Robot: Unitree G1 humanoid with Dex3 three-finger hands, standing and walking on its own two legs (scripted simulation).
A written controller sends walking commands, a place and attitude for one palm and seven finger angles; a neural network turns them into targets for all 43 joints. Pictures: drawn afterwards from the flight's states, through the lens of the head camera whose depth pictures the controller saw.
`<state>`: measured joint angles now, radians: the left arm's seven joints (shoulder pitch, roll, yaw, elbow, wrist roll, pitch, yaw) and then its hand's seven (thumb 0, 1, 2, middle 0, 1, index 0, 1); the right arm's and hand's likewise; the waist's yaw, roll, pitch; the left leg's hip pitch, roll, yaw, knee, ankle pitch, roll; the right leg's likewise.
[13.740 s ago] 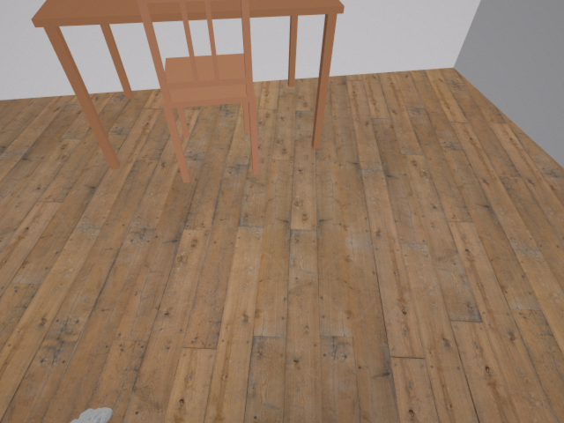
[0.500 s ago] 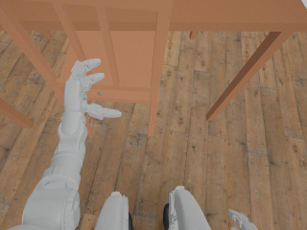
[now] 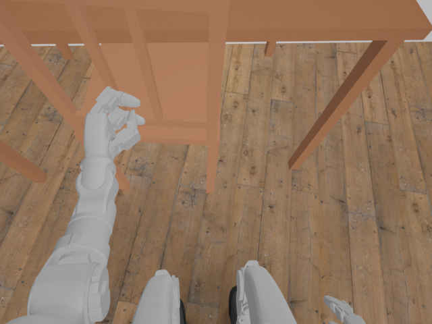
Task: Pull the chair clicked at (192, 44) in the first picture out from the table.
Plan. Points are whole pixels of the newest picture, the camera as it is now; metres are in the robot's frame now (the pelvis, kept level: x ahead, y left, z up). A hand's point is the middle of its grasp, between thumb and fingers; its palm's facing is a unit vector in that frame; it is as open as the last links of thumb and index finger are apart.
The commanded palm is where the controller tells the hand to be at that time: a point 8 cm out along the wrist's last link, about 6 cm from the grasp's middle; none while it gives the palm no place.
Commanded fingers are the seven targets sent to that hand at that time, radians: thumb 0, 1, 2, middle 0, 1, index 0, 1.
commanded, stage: hook a spindle and tug to test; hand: left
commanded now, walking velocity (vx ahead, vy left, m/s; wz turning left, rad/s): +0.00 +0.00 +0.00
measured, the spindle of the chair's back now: (104, 72) +0.59 +0.19 +0.04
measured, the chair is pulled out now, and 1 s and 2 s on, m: -0.09 -0.09 -0.09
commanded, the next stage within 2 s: open the thumb and straighten the fingers in 0.54 s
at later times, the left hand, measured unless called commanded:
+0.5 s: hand (130, 150) +0.42 +0.13 +0.02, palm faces +0.00 -1.00 -0.03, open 4.4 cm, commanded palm +0.39 +0.18 +0.03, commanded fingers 0.00 0.90 0.90 -0.50 -1.45 -0.50 -1.45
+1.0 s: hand (126, 149) +0.42 +0.14 +0.02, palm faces -0.01 -1.00 -0.08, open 11.2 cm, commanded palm +0.40 +0.19 +0.03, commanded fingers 0.00 -0.55 0.20 -0.28 -0.80 -0.28 -0.80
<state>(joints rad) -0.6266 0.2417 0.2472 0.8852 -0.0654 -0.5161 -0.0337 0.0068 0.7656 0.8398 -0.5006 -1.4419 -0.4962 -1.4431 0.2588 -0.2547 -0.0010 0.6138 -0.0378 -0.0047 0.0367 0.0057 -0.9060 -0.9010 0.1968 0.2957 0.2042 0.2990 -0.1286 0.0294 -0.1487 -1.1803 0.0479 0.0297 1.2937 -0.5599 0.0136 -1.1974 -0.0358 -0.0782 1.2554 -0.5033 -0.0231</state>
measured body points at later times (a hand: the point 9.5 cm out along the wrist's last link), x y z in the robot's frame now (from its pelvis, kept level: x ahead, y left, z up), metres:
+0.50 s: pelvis +0.00 +0.00 +0.00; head +0.13 +0.01 +0.44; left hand +0.41 +0.19 +0.03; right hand +0.10 -0.25 -0.12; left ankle +0.02 +0.11 -0.62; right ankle +0.04 -0.11 -0.62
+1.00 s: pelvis +0.00 +0.01 +0.00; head +0.13 +0.01 +0.44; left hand +0.42 +0.20 +0.03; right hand +0.11 -0.25 -0.12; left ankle +0.02 +0.11 -0.62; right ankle +0.04 -0.11 -0.62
